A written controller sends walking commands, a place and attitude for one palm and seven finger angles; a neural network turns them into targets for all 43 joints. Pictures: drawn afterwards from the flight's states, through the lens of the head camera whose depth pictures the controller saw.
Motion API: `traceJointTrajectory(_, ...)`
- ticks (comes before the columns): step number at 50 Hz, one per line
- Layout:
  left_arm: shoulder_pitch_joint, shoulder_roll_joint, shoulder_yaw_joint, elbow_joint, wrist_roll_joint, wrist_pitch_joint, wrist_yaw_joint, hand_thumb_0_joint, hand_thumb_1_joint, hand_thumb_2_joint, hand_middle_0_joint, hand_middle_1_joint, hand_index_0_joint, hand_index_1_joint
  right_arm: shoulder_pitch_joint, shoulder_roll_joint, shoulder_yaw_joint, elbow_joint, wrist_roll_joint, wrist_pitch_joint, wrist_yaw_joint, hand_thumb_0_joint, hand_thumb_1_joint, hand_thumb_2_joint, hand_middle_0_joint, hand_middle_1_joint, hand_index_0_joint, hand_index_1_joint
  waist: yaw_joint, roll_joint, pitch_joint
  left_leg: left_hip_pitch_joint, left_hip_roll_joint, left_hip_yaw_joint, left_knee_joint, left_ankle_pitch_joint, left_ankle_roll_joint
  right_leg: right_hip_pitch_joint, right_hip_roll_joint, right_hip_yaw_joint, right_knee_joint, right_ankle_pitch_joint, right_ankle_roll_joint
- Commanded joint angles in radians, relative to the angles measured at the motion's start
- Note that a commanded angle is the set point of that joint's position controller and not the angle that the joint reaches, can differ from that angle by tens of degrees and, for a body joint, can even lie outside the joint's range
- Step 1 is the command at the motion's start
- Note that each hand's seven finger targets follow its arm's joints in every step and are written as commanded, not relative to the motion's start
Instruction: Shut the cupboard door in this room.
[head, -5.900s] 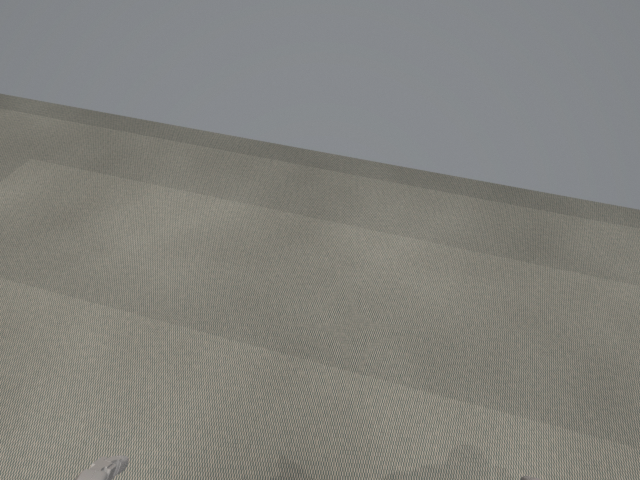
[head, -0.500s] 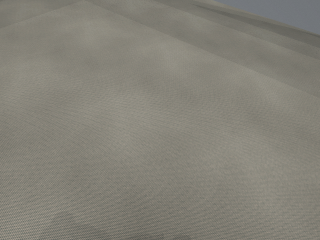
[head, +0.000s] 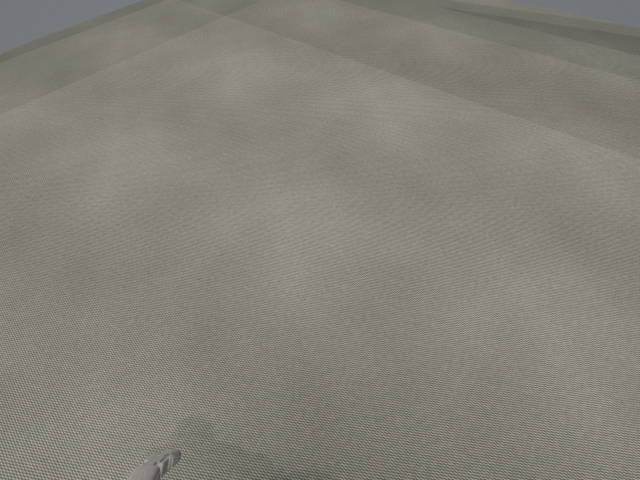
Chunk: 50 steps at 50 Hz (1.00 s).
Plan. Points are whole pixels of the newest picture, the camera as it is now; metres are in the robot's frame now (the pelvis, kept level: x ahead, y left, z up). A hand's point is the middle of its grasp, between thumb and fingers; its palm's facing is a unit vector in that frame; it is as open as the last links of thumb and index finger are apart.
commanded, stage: turn or walk to find it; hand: left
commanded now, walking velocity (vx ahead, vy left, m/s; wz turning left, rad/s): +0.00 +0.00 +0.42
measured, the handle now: out of the picture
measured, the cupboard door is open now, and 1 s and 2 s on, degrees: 81 81 81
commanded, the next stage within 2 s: none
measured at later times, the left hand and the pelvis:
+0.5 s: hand out of the picture -0.06 +0.22 -0.18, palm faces +0.31 -0.92 -0.24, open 7.4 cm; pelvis -0.04 +0.01 -0.01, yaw +15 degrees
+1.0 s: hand out of the picture -0.03 +0.21 -0.14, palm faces +0.42 -0.86 -0.29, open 7.4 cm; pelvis -0.05 -0.02 +0.00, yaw +25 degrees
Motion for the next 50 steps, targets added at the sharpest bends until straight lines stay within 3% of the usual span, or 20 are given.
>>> traceJointTrajectory(1,0.141,0.257,0.055,-0.048,0.014,-0.027,0.023,0.0,0.9,0.9,-0.2,-0.3,-0.2,-0.3,-0.05,-0.107,-0.042,-0.118,0.0,-0.012,-0.004,0.0,-0.9,-0.9,0.2,0.3,0.2,0.3,0.09,-0.29,-0.087,-0.272,0.016,-0.003,0.417,-0.376,-0.042,0.155,-0.468,0.384,-0.307,0.164,-0.188)
traceJointTrajectory(3,0.014,0.19,0.049,-0.077,0.009,-0.029,0.024,0.0,0.9,0.9,-0.2,-0.3,-0.2,-0.3,-0.012,-0.118,-0.05,-0.072,-0.009,0.016,0.006,0.0,-0.9,-0.9,0.2,0.3,0.2,0.3,0.028,-0.22,-0.005,-0.243,0.059,-0.032,0.625,-0.262,-0.046,-0.008,-0.357,0.26,-0.348,-0.012,-0.17)
traceJointTrajectory(5,-0.035,0.143,0.031,-0.086,0.006,-0.033,0.02,0.0,0.9,0.9,-0.2,-0.3,-0.2,-0.3,0.042,-0.099,-0.049,-0.036,-0.008,0.021,0.015,0.0,-0.9,-0.9,0.2,0.3,0.2,0.3,-0.01,-0.157,0.025,-0.244,0.077,0.003,0.701,-0.165,-0.062,-0.021,-0.274,0.117,-0.31,0.084,-0.125)
traceJointTrajectory(6,-0.015,0.132,0.027,-0.082,0.007,-0.039,0.017,0.0,0.9,0.9,-0.2,-0.3,-0.2,-0.3,0.049,-0.088,-0.046,-0.03,-0.008,0.021,0.017,0.0,-0.9,-0.9,0.2,0.3,0.2,0.3,-0.004,-0.168,0.028,-0.243,0.078,0.018,0.715,-0.135,-0.072,-0.006,-0.251,0.074,-0.298,0.138,-0.115)
traceJointTrajectory(12,0.094,0.151,0.035,-0.04,0.014,-0.042,0.019,0.0,0.9,0.9,-0.2,-0.3,-0.2,-0.3,-0.018,-0.09,-0.038,-0.043,-0.006,0.023,0.014,0.0,-0.9,-0.9,0.2,0.3,0.2,0.3,0.046,-0.186,0.015,-0.251,0.118,0.048,0.627,-0.159,-0.1,0.081,-0.3,0.054,-0.279,0.176,-0.154)
traceJointTrajectory(19,0.169,0.211,0.055,0.004,0.026,-0.033,0.014,0.0,0.9,0.9,-0.2,-0.3,-0.2,-0.3,-0.104,-0.063,-0.012,-0.069,0.01,-0.002,0.009,0.0,-0.9,-0.9,0.2,0.3,0.2,0.3,0.095,-0.236,-0.066,-0.099,0.106,0.14,0.255,-0.276,-0.081,0.175,-0.341,0.018,-0.152,0.495,-0.189)
traceJointTrajectory(22,0.137,0.217,0.054,0.011,0.019,-0.026,0.01,0.0,0.9,0.9,-0.2,-0.3,-0.2,-0.3,-0.038,-0.074,-0.011,-0.055,0.011,-0.013,0.006,0.0,-0.9,-0.9,0.2,0.3,0.2,0.3,0.047,-0.214,-0.099,0.059,0.089,0.172,0.022,-0.108,-0.066,0.124,-0.315,-0.052,-0.054,0.477,-0.125)
traceJointTrajectory(23,0.127,0.203,0.053,0.008,0.01,-0.021,0.008,0.0,0.9,0.9,-0.2,-0.3,-0.2,-0.3,0.0,-0.099,-0.015,-0.047,0.009,-0.021,0.007,0.0,-0.9,-0.9,0.2,0.3,0.2,0.3,0.021,-0.143,-0.123,0.165,0.107,0.149,-0.103,0.026,-0.053,0.066,-0.286,-0.093,0.032,0.409,-0.079)
traceJointTrajectory(24,0.145,0.156,0.048,-0.01,0.002,-0.013,0.006,0.0,0.9,0.9,-0.2,-0.3,-0.2,-0.3,0.025,-0.181,-0.032,-0.048,0.002,-0.033,0.004,0.0,-0.9,-0.9,0.2,0.3,0.2,0.3,0.008,0.073,-0.149,0.3,0.274,-0.063,-0.168,0.206,0.011,-0.116,-0.193,-0.143,0.201,0.149,-0.014)
traceJointTrajectory(25,0.102,0.101,0.024,-0.047,0.004,-0.008,0.001,0.0,0.9,0.9,-0.2,-0.3,-0.2,-0.3,0.06,-0.255,-0.048,-0.05,0.002,-0.03,-0.001,0.0,-0.9,-0.9,0.2,0.3,0.2,0.3,-0.013,0.275,-0.124,0.332,0.457,-0.273,-0.183,0.515,0.113,-0.302,-0.096,-0.126,0.381,-0.309,0.037)
traceJointTrajectory(26,0.063,0.119,0.026,-0.056,0.01,0.004,0.005,0.0,0.9,0.9,-0.2,-0.3,-0.2,-0.3,0.07,-0.268,-0.05,-0.041,-0.003,-0.022,-0.004,0.0,-0.9,-0.9,0.2,0.3,0.2,0.3,-0.027,0.185,-0.117,0.251,0.49,-0.235,-0.177,0.466,0.173,-0.27,-0.1,-0.044,0.491,-0.325,0.022)
traceJointTrajectory(27,0.036,0.114,0.029,-0.039,0.015,0.014,0.008,0.0,0.9,0.9,-0.2,-0.3,-0.2,-0.3,0.036,-0.229,-0.039,-0.036,-0.004,-0.029,-0.017,0.0,-0.9,-0.9,0.2,0.3,0.2,0.3,-0.019,0.218,-0.075,0.204,0.426,-0.203,-0.202,0.434,0.146,-0.294,-0.112,0.002,0.522,-0.261,0.026)
traceJointTrajectory(29,0.036,0.13,0.036,-0.02,0.011,0.011,-0.003,0.0,0.9,0.9,-0.2,-0.3,-0.2,-0.3,-0.053,-0.191,-0.024,-0.065,-0.004,-0.029,-0.024,0.0,-0.9,-0.9,0.2,0.3,0.2,0.3,0.011,0.163,-0.022,0.174,0.353,-0.144,-0.186,0.419,0.133,-0.308,-0.102,0.015,0.573,-0.148,0.03)
traceJointTrajectory(32,0.084,0.128,0.034,0.004,0.012,0.004,-0.01,0.0,0.9,0.9,-0.2,-0.3,-0.2,-0.3,-0.065,-0.182,-0.02,-0.076,0.002,-0.04,-0.024,0.0,-0.9,-0.9,0.2,0.3,0.2,0.3,0.03,0.096,-0.065,0.232,0.299,-0.082,-0.169,0.487,0.12,-0.295,-0.083,0.007,0.565,-0.086,0.046)
traceJointTrajectory(41,0.002,0.107,0.026,-0.05,0.005,0.004,0.0,0.0,0.9,0.9,-0.2,-0.3,-0.2,-0.3,-0.022,-0.189,-0.035,-0.079,-0.006,-0.029,-0.017,0.0,-0.9,-0.9,0.2,0.3,0.2,0.3,-0.001,0.108,-0.065,0.207,0.308,-0.203,-0.165,0.392,0.16,-0.218,-0.049,0.018,0.332,-0.14,0.05)
traceJointTrajectory(46,0.076,0.104,0.027,-0.042,-0.003,-0.013,0.004,0.0,0.9,0.9,-0.2,-0.3,-0.2,-0.3,-0.054,-0.186,-0.042,-0.092,-0.006,-0.023,-0.013,0.0,-0.9,-0.9,0.2,0.3,0.2,0.3,0.039,0.114,-0.106,0.109,0.261,-0.238,-0.094,0.393,0.129,-0.009,-0.003,-0.004,0.034,-0.019,0.028)
traceJointTrajectory(47,0.114,0.113,0.03,-0.032,-0.002,-0.019,0.006,0.0,0.9,0.9,-0.2,-0.3,-0.2,-0.3,-0.066,-0.179,-0.042,-0.097,-0.001,-0.022,-0.011,0.0,-0.9,-0.9,0.2,0.3,0.2,0.3,0.064,0.084,-0.112,0.038,0.234,-0.225,-0.059,0.305,0.097,0.094,-0.014,-0.008,-0.09,0.086,0.026)
traceJointTrajectory(48,0.144,0.153,0.038,-0.028,0.005,-0.03,0.011,0.0,0.9,0.9,-0.2,-0.3,-0.2,-0.3,-0.054,-0.145,-0.038,-0.102,0.007,-0.023,-0.006,0.0,-0.9,-0.9,0.2,0.3,0.2,0.3,0.074,-0.016,-0.13,-0.076,0.172,-0.181,0.015,0.14,0.043,0.228,-0.093,0.062,-0.197,0.145,0.008)
traceJointTrajectory(49,0.163,0.247,0.057,-0.026,0.021,-0.038,0.02,0.0,0.9,0.9,-0.2,-0.3,-0.2,-0.3,-0.04,-0.071,-0.026,-0.119,0.013,-0.023,-0.001,0.0,-0.9,-0.9,0.2,0.3,0.2,0.3,0.083,-0.301,-0.127,-0.268,0.028,-0.012,0.226,-0.215,-0.032,0.326,-0.349,0.32,-0.258,0.187,-0.08)
traceJointTrajectory(50,0.158,0.275,0.058,-0.046,0.016,-0.032,0.019,0.0,0.9,0.9,-0.2,-0.3,-0.2,-0.3,-0.065,-0.104,-0.038,-0.134,0.004,-0.012,-0.004,0.0,-0.9,-0.9,0.2,0.3,0.2,0.3,0.095,-0.305,-0.102,-0.252,0.021,0.003,0.437,-0.394,-0.046,0.167,-0.48,0.383,-0.285,0.255,-0.177)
